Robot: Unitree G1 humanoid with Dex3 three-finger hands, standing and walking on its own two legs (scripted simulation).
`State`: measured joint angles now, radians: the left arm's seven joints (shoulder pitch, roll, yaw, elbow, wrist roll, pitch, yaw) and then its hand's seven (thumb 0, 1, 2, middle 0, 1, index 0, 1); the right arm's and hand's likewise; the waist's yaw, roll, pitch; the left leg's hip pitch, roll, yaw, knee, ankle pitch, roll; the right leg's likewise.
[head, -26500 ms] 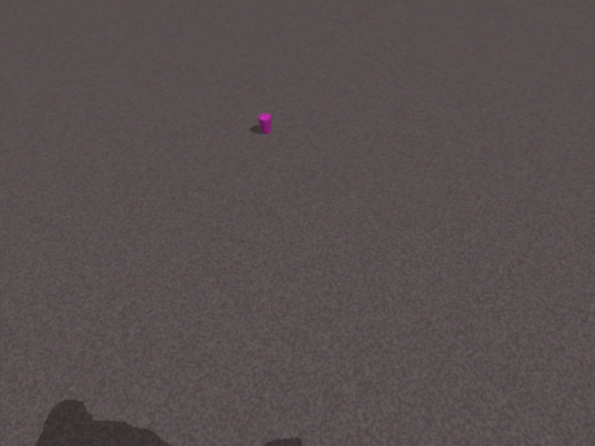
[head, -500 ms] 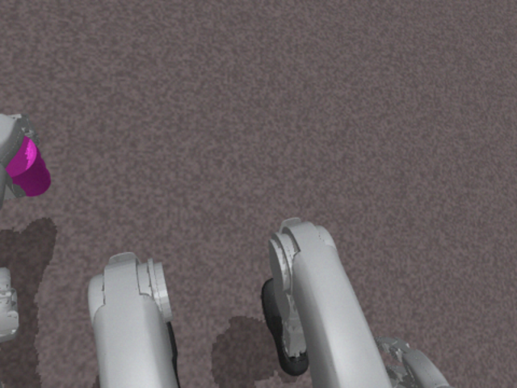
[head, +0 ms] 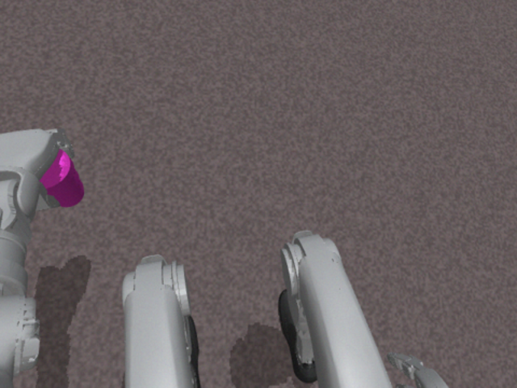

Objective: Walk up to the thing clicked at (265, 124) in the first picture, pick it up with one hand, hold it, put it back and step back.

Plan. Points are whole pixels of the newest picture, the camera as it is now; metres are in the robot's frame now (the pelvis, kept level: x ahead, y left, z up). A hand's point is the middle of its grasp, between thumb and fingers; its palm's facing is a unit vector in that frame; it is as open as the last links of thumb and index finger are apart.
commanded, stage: lift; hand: left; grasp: from above
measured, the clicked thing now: (57, 181) +0.47 +0.30 -0.16
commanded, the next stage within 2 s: hold in 1.26 s
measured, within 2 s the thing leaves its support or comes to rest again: neither
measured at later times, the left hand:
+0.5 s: hand out of the picture +0.39 +0.28 +0.07, palm faces -0.42 -0.11 -0.90, open 9.9 cm
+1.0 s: hand out of the picture +0.36 +0.25 +0.22, palm faces -0.44 -0.11 -0.89, open 9.9 cm
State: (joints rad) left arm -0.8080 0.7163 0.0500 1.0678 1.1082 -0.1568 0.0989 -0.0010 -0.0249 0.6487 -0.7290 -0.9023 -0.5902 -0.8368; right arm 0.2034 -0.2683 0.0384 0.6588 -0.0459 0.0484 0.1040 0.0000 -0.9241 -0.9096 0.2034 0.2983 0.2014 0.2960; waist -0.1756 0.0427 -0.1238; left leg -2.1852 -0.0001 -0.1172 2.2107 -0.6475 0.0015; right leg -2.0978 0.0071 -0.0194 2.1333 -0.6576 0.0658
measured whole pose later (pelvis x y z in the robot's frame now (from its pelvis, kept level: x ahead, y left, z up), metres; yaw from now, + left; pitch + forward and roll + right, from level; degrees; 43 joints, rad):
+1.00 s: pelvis +0.05 +0.00 +0.30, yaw +4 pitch +15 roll -2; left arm -0.34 0.42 -0.15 0.81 1.00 0.01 0.13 -0.01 0.00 0.64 -0.71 -0.92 -0.57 -0.85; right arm 0.24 -0.24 -0.02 0.73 0.04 0.00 -0.05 0.00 -0.91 -0.91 0.20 0.30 0.20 0.30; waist -0.06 0.04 -0.12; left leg -0.92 0.04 -0.02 1.12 -0.46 -0.01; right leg -0.89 0.00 0.02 1.08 -0.45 0.04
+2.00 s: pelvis +0.08 +0.00 +0.37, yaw +3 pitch +4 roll +0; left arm -0.26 0.39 -0.20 0.67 0.99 0.02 0.00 -0.01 0.00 0.64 -0.71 -0.91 -0.57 -0.85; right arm 0.22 -0.25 -0.04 0.69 0.06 0.04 -0.04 0.01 -0.91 -0.90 0.20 0.30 0.20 0.30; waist -0.01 0.05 -0.05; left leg -0.41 0.03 0.03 0.65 -0.31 -0.01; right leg -0.41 -0.02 0.05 0.64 -0.31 0.04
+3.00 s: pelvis +0.08 -0.01 +0.38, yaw +3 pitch +1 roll +0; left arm -0.23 0.41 -0.21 0.58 0.98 0.00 -0.08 -0.01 0.00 0.63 -0.70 -0.92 -0.56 -0.85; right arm 0.17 -0.25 -0.02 0.68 0.07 0.05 -0.06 0.01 -0.91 -0.91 0.20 0.30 0.20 0.30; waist 0.02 0.06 -0.01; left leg -0.28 0.03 0.03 0.51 -0.24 -0.01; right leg -0.29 -0.02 0.05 0.52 -0.25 0.03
